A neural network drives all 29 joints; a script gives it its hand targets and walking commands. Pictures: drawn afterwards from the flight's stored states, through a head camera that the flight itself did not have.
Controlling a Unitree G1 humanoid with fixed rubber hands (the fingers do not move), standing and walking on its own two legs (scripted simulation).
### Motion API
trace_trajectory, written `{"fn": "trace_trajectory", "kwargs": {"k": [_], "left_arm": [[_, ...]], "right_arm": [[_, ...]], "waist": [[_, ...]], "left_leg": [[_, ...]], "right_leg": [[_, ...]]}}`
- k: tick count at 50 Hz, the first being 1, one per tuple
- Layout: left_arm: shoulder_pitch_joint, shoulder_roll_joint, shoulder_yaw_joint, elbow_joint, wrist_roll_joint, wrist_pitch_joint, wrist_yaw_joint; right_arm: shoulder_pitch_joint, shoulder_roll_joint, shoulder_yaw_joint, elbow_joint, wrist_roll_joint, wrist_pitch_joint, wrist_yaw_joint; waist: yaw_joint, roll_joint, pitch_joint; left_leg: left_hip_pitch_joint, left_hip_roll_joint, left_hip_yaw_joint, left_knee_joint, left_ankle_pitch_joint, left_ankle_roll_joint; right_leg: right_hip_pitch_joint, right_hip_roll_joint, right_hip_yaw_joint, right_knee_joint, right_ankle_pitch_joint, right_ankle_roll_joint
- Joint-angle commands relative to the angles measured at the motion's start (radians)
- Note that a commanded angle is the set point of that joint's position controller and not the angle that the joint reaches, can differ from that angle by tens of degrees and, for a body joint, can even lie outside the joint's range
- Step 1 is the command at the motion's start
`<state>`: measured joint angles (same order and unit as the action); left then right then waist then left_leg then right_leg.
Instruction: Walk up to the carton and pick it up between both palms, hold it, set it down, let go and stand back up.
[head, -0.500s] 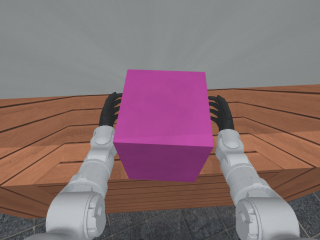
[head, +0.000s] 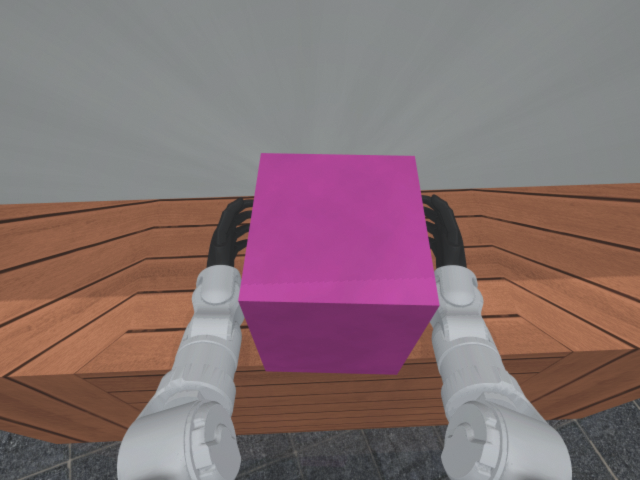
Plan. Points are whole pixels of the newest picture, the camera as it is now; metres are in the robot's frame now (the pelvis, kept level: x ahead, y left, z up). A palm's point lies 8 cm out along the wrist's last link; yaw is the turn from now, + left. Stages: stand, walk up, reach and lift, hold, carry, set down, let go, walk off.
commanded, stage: reach and lift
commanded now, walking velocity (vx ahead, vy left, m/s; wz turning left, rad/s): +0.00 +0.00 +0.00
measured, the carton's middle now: (334, 272) +0.39 -0.02 -0.02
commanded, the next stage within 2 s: none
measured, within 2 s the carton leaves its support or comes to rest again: leaves its support in 0.48 s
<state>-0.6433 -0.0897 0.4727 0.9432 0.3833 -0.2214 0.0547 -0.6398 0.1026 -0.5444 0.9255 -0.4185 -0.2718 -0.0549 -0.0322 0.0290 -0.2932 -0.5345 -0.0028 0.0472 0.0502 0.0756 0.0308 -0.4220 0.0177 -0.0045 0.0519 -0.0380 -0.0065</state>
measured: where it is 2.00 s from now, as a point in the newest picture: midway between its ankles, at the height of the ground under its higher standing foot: outside the picture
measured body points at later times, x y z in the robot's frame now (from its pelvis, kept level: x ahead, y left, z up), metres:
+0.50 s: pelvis +0.00 +0.00 +0.00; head +0.06 +0.00 +0.45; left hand +0.41 +0.13 +0.03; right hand +0.40 -0.16 +0.04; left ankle +0.02 +0.10 -0.75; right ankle -0.05 -0.12 -0.75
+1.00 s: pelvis -0.02 -0.01 +0.01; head -0.03 -0.01 +0.46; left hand +0.39 +0.12 +0.11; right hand +0.38 -0.17 +0.12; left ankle +0.02 +0.10 -0.75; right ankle -0.05 -0.12 -0.75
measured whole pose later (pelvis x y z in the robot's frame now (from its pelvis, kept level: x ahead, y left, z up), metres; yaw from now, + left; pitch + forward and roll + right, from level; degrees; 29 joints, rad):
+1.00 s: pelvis -0.02 -0.01 +0.01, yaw +0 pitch +7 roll +0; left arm -0.63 -0.06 0.34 0.71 0.23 0.17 0.04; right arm -0.64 0.04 -0.25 0.69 -0.13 0.16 -0.13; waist -0.04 0.02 -0.18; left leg -0.24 0.00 0.05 0.06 0.05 0.02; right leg -0.16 0.02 0.00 0.13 -0.09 -0.02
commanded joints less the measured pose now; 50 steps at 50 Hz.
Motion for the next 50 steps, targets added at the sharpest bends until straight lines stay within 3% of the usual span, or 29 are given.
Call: {"fn": "trace_trajectory", "kwargs": {"k": [1, 6, 8, 11, 12, 15, 19, 22, 23, 26, 28, 31, 34, 37, 38, 39, 42, 44, 45, 46, 48, 50], "left_arm": [[-0.416, -0.448, -0.207, -0.051, 0.077, -0.055, -0.068], [-0.431, -0.451, -0.191, -0.069, 0.069, -0.026, -0.078], [-0.460, -0.437, -0.196, -0.075, 0.064, -0.026, -0.082], [-0.487, -0.459, -0.233, -0.080, 0.047, -0.020, -0.092], [-0.469, -0.455, -0.240, -0.047, 0.042, -0.016, -0.094], [-0.497, -0.435, -0.278, -0.074, 0.022, -0.013, -0.091], [-0.480, -0.479, -0.310, -0.064, -0.013, 0.012, -0.085], [-0.532, -0.508, -0.394, -0.150, -0.059, 0.006, -0.076], [-0.523, -0.520, -0.409, -0.137, -0.063, 0.014, -0.076], [-0.531, -0.556, -0.484, -0.178, -0.125, 0.040, -0.073], [-0.535, -0.552, -0.524, -0.201, -0.153, 0.062, -0.080], [-0.528, -0.556, -0.566, -0.219, -0.198, 0.098, -0.095], [-0.508, -0.508, -0.536, -0.201, -0.209, 0.161, -0.126], [-0.548, -0.499, -0.538, -0.269, -0.201, 0.223, -0.143], [-0.569, -0.502, -0.545, -0.302, -0.207, 0.242, -0.144], [-0.591, -0.507, -0.541, -0.306, -0.206, 0.263, -0.146], [-0.666, -0.515, -0.539, -0.375, -0.229, 0.290, -0.151], [-0.699, -0.495, -0.522, -0.406, -0.221, 0.304, -0.143], [-0.725, -0.499, -0.529, -0.430, -0.224, 0.304, -0.140], [-0.706, -0.499, -0.502, -0.419, -0.200, 0.314, -0.137], [-0.685, -0.476, -0.469, -0.399, -0.181, 0.328, -0.143], [-0.663, -0.461, -0.452, -0.376, -0.154, 0.350, -0.150]], "right_arm": [[-0.385, 0.410, 0.181, -0.049, -0.067, -0.052, 0.093], [-0.381, 0.383, 0.181, -0.072, -0.069, -0.036, 0.079], [-0.396, 0.426, 0.221, -0.075, -0.051, -0.035, 0.074], [-0.406, 0.446, 0.229, -0.089, -0.034, -0.027, 0.074], [-0.407, 0.433, 0.239, -0.088, -0.038, -0.027, 0.071], [-0.416, 0.414, 0.262, -0.075, -0.012, -0.018, 0.066], [-0.425, 0.427, 0.352, -0.105, 0.054, -0.002, 0.060], [-0.469, 0.452, 0.440, -0.152, 0.093, -0.002, 0.066], [-0.445, 0.463, 0.452, -0.142, 0.116, 0.004, 0.066], [-0.488, 0.494, 0.539, -0.210, 0.173, 0.030, 0.065], [-0.504, 0.479, 0.588, -0.223, 0.200, 0.058, 0.062], [-0.464, 0.525, 0.667, -0.233, 0.266, 0.118, 0.047], [-0.420, 0.515, 0.692, -0.229, 0.314, 0.205, 0.016], [-0.431, 0.529, 0.671, -0.249, 0.321, 0.295, 0.017], [-0.439, 0.518, 0.663, -0.266, 0.319, 0.317, 0.018], [-0.465, 0.501, 0.650, -0.274, 0.315, 0.337, 0.024], [-0.535, 0.531, 0.671, -0.354, 0.317, 0.373, 0.030], [-0.551, 0.532, 0.682, -0.344, 0.332, 0.396, 0.034], [-0.554, 0.530, 0.671, -0.346, 0.333, 0.398, 0.038], [-0.563, 0.519, 0.670, -0.343, 0.325, 0.402, 0.042], [-0.554, 0.531, 0.645, -0.344, 0.312, 0.413, 0.046], [-0.504, 0.489, 0.610, -0.282, 0.302, 0.429, 0.049]], "waist": [[0.012, 0.029, -0.495], [-0.009, 0.001, -0.455], [0.009, -0.036, -0.467], [-0.003, 0.004, -0.511], [0.004, -0.014, -0.499], [-0.016, 0.014, -0.544], [-0.003, 0.010, -0.555], [0.005, 0.019, -0.614], [-0.012, 0.015, -0.586], [-0.007, -0.009, -0.637], [-0.013, -0.010, -0.620], [-0.017, -0.056, -0.511], [-0.020, -0.030, -0.333], [-0.014, 0.003, -0.226], [-0.032, 0.005, -0.176], [-0.019, 0.013, -0.175], [-0.019, -0.012, -0.229], [-0.013, -0.051, -0.242], [-0.015, -0.035, -0.260], [0.003, -0.007, -0.252], [0.003, -0.045, -0.244], [-0.011, -0.018, -0.183]], "left_leg": [[0.706, 0.002, -0.047, 0.123, 0.392, -0.017], [0.691, -0.007, -0.048, 0.103, 0.399, -0.005], [0.666, -0.010, -0.043, 0.079, 0.378, 0.006], [0.653, -0.010, -0.038, 0.062, 0.377, 0.018], [0.653, -0.012, -0.038, 0.066, 0.367, 0.013], [0.693, -0.013, -0.032, 0.067, 0.406, 0.005], [0.753, -0.013, -0.045, 0.104, 0.474, -0.004], [0.770, -0.016, -0.048, 0.113, 0.498, -0.003], [0.785, -0.013, -0.055, 0.122, 0.508, -0.008], [0.843, -0.008, -0.065, 0.162, 0.614, -0.004], [0.799, -0.011, -0.069, 0.155, 0.531, -0.003], [0.748, -0.019, -0.074, 0.147, 0.429, 0.017], [0.674, -0.031, -0.066, 0.124, 0.276, 0.030], [0.656, -0.025, -0.072, 0.106, 0.119, 0.037], [0.657, -0.026, -0.074, 0.104, 0.093, 0.032], [0.673, -0.019, -0.075, 0.105, 0.061, 0.027], [0.684, -0.008, -0.078, 0.100, 0.031, 0.035], [0.676, -0.006, -0.071, 0.093, 0.002, 0.044], [0.671, -0.009, -0.063, 0.094, 0.002, 0.046], [0.659, -0.009, -0.061, 0.078, -0.010, 0.048], [0.671, -0.007, -0.061, 0.066, -0.021, 0.054], [0.668, -0.011, -0.050, 0.065, -0.055, 0.044]], "right_leg": [[-0.129, 0.019, -0.024, -0.055, 0.166, -0.028], [-0.068, 0.021, -0.013, -0.074, 0.219, -0.012], [-0.020, 0.026, -0.024, -0.057, 0.240, -0.010], [0.019, 0.020, -0.014, -0.056, 0.266, -0.013], [0.015, 0.016, -0.015, -0.051, 0.268, -0.011], [0.025, 0.020, -0.020, -0.042, 0.310, -0.008], [0.047, 0.030, -0.010, -0.024, 0.363, -0.010], [0.061, 0.032, -0.012, 0.002, 0.378, -0.015], [0.071, 0.038, -0.012, 0.002, 0.382, -0.014], [0.094, 0.042, -0.002, 0.034, 0.454, -0.003], [0.148, 0.039, 0.000, 0.053, 0.447, -0.001], [0.198, 0.039, 0.012, 0.083, 0.488, 0.020], [0.276, 0.032, 0.032, 0.095, 0.443, 0.036], [0.206, 0.024, 0.038, 0.062, 0.219, 0.025], [0.160, 0.029, 0.024, 0.064, 0.177, 0.019], [0.121, 0.024, 0.021, 0.048, 0.117, 0.010], [0.153, 0.005, 0.025, 0.055, 0.125, 0.010], [0.166, 0.000, 0.030, 0.066, 0.125, 0.010], [0.185, 0.003, 0.029, 0.080, 0.127, 0.012], [0.203, 0.002, 0.024, 0.077, 0.122, 0.005], [0.209, 0.002, 0.018, 0.057, 0.096, 0.004], [0.173, 0.005, 0.016, 0.042, 0.049, -0.001]]}}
